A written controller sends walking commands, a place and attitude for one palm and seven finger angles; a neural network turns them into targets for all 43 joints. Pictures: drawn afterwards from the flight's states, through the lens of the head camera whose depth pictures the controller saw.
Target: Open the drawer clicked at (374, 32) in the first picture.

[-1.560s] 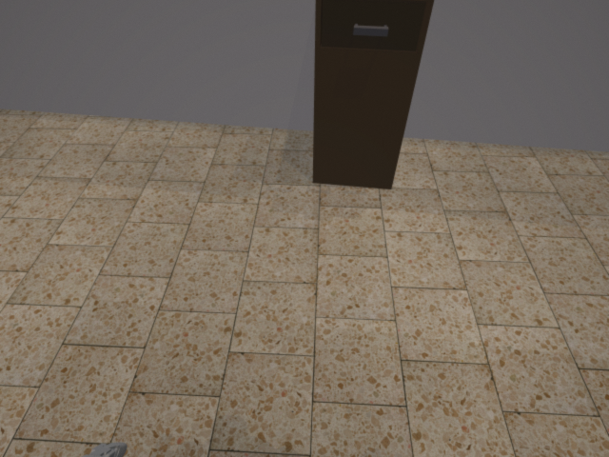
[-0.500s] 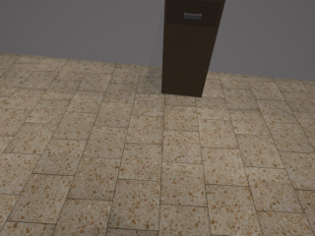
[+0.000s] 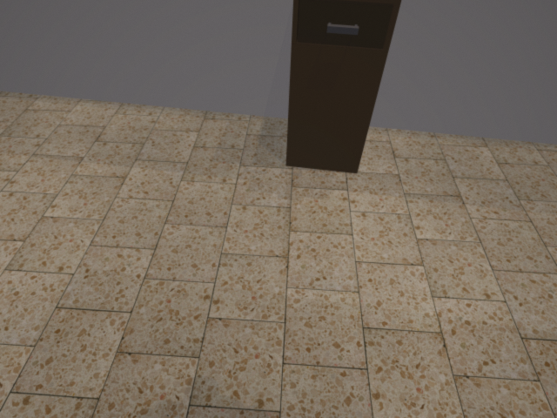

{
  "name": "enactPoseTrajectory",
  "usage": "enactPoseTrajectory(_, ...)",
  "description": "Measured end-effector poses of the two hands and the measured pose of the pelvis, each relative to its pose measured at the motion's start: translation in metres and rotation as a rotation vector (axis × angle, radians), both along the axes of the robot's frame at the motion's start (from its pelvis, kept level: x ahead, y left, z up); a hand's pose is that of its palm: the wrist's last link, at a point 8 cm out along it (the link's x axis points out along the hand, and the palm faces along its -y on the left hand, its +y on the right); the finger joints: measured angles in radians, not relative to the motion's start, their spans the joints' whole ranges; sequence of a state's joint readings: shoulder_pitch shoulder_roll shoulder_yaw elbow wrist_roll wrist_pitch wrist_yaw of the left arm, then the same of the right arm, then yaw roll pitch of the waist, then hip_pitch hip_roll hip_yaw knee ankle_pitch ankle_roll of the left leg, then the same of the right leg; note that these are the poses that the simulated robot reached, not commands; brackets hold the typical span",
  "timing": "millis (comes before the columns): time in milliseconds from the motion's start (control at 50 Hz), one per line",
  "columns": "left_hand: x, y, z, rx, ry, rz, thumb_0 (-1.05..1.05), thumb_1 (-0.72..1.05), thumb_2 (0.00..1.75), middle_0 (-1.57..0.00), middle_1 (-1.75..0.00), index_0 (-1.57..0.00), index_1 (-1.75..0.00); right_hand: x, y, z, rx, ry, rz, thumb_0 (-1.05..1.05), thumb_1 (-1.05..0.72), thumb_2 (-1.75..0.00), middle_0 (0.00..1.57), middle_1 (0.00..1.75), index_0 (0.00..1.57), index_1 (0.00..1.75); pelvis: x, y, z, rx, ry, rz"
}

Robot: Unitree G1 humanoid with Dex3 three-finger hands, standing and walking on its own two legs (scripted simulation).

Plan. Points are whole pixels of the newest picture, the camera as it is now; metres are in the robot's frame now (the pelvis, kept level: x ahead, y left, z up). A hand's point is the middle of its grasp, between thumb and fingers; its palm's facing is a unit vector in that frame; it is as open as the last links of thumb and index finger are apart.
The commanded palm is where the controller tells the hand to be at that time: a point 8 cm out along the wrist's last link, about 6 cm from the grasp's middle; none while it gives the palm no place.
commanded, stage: walk to a spot facing it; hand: left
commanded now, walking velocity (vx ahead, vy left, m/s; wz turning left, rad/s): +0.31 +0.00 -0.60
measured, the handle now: (342, 27) +1.47 -0.16 -0.02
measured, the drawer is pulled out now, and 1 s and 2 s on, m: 0.00 0.00 0.00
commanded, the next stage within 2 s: turn to face it in 1.92 s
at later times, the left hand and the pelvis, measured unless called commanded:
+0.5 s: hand out of the picture +0.06 +0.14 -0.17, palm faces -0.13 -0.98 -0.17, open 7.3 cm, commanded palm none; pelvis +0.10 -0.03 -0.01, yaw -12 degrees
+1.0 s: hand (218, 265) +0.46 +0.17 -0.17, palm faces -0.39 -0.90 -0.19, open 7.3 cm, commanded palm none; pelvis +0.30 +0.01 +0.00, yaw -28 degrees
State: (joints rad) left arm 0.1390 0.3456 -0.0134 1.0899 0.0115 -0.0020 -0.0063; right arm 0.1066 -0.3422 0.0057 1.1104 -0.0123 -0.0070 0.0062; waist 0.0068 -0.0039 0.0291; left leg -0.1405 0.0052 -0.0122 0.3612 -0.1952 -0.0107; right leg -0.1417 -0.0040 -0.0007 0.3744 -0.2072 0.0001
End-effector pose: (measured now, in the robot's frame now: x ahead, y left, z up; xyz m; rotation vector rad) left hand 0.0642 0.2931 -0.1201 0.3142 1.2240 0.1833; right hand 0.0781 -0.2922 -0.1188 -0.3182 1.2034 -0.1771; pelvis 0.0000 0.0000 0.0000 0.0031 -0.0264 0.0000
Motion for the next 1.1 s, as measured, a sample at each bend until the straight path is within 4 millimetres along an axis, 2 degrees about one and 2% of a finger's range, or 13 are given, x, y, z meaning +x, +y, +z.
enactPoseTrajectory(160, -0.01, -0.018, -0.015, -0.046, 0.075, -0.004, 0.0, 0.91, 0.9, -0.2, -0.3, -0.2, -0.3, -0.012, 0.015, -0.014, 0.043, 0.013, -0.053, 0.01, -0.9, -0.9, 0.2, 0.3, 0.2, 0.3, 0.013, -0.001, -0.006, 0.001, 0.015, -0.061)
enactPoseTrajectory(240, -0.014, -0.038, -0.024, -0.083, 0.141, -0.02, 0.0, 0.91, 0.9, -0.2, -0.3, -0.2, -0.3, -0.03, 0.02, -0.027, 0.086, 0.037, -0.129, 0.01, -0.9, -0.9, 0.2, 0.3, 0.2, 0.3, 0.027, -0.008, -0.013, 0.011, 0.026, -0.116)
enactPoseTrajectory(320, -0.003, -0.064, -0.033, -0.104, 0.162, -0.042, 0.01, 0.91, 0.9, -0.2, -0.3, -0.2, -0.3, -0.049, 0.015, -0.047, 0.117, 0.099, -0.2, 0.01, -0.9, -0.9, 0.21, 0.3, 0.2, 0.3, 0.045, -0.023, -0.024, 0.004, 0.025, -0.151)
enactPoseTrajectory(380, 0.001, -0.081, -0.033, -0.117, 0.147, -0.016, 0.0, 0.91, 0.9, -0.2, -0.3, -0.21, -0.3, -0.048, 0.013, -0.047, 0.126, 0.161, -0.212, 0.01, -0.9, -0.9, 0.2, 0.3, 0.2, 0.3, 0.061, -0.029, -0.023, -0.008, 0.027, -0.157)
enactPoseTrajectory(440, 0.001, -0.094, -0.027, -0.134, 0.193, -0.016, 0.0, 0.91, 0.9, -0.2, -0.3, -0.21, -0.3, -0.022, 0.013, -0.038, 0.133, 0.135, -0.224, 0.01, -0.91, -0.9, 0.2, 0.3, 0.2, 0.3, 0.079, -0.031, -0.014, -0.004, 0.033, -0.183)
enactPoseTrajectory(520, 0.007, -0.102, -0.019, -0.153, 0.279, -0.037, 0.0, 0.91, 0.9, -0.2, -0.3, -0.21, -0.3, 0.033, 0.014, -0.026, 0.144, 0.025, -0.248, 0.01, -0.91, -0.9, 0.2, 0.3, 0.19, 0.3, 0.104, -0.03, -0.006, 0.003, 0.044, -0.223)
enactPoseTrajectory(620, 0.037, -0.094, -0.022, -0.157, 0.334, -0.052, 0.0, 0.91, 0.9, -0.2, -0.3, -0.21, -0.3, 0.112, 0.022, -0.017, 0.152, -0.097, -0.244, 0.01, -0.91, -0.9, 0.2, 0.3, 0.19, 0.3, 0.145, -0.022, -0.007, -0.007, 0.05, -0.265)
enactPoseTrajectory(740, 0.113, -0.063, -0.049, -0.149, 0.342, -0.077, 0.0, 0.91, 0.9, -0.2, -0.3, -0.21, -0.3, 0.205, 0.038, -0.017, 0.109, -0.219, -0.224, 0.01, -0.91, -0.9, 0.2, 0.3, 0.19, 0.3, 0.211, -0.003, -0.027, -0.029, 0.042, -0.32)
enactPoseTrajectory(800, 0.173, -0.049, -0.058, -0.139, 0.309, -0.14, 0.01, 0.91, 0.9, -0.2, -0.3, -0.21, -0.3, 0.216, 0.044, -0.014, 0.084, -0.245, -0.269, 0.01, -0.91, -0.9, 0.2, 0.3, 0.2, 0.3, 0.234, 0.004, -0.029, -0.023, 0.02, -0.372)
enactPoseTrajectory(880, 0.274, -0.049, -0.049, -0.137, 0.18, -0.248, 0.01, 0.91, 0.9, -0.2, -0.3, -0.2, -0.3, 0.195, 0.058, -0.008, 0.079, -0.18, -0.378, 0.0, -0.91, -0.9, 0.2, 0.3, 0.2, 0.3, 0.262, 0.009, -0.015, -0.024, 0.013, -0.419)
enactPoseTrajectory(960, 0.366, -0.065, -0.032, -0.145, 0.047, -0.342, 0.01, 0.92, 0.9, -0.19, -0.3, -0.2, -0.3, 0.162, 0.063, -0.004, 0.054, -0.09, -0.516, -0.01, -0.94, -0.9, 0.21, 0.3, 0.2, 0.3, 0.291, 0.011, -0.006, -0.017, 0.023, -0.462)
enactPoseTrajectory(1020, 0.421, -0.086, -0.023, -0.156, -0.014, -0.407, 0.0, 0.92, 0.9, -0.19, -0.3, -0.2, -0.3, 0.136, 0.072, -0.004, 0.055, -0.005, -0.592, -0.01, -0.94, -0.9, 0.2, 0.3, 0.2, 0.3, 0.311, 0.009, -0.002, -0.011, 0.025, -0.491)
enactPoseTrajectory(1100, 0.477, -0.122, -0.016, -0.178, -0.046, -0.491, 0.0, 0.92, 0.9, -0.19, -0.3, -0.2, -0.3, 0.108, 0.094, -0.006, 0.087, 0.107, -0.69, 0.0, -0.93, -0.9, 0.2, 0.3, 0.19, 0.3, 0.338, 0.0, -0.001, -0.009, 0.022, -0.529)
